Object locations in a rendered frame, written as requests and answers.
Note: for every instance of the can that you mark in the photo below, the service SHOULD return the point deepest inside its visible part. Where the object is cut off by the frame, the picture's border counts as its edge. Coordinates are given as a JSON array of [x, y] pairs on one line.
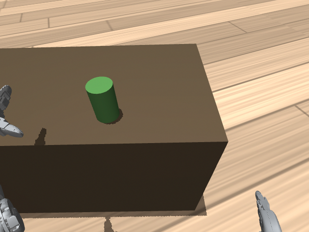
[[102, 96]]

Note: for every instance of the left robot arm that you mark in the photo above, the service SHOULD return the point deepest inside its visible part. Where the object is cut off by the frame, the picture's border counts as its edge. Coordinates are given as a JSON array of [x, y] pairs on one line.
[[10, 219]]

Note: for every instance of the left robot hand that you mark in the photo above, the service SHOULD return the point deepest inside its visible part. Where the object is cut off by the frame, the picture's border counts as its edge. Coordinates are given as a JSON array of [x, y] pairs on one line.
[[5, 127]]

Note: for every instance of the right robot hand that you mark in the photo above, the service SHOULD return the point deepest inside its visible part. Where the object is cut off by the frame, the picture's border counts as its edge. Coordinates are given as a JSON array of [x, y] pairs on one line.
[[267, 218]]

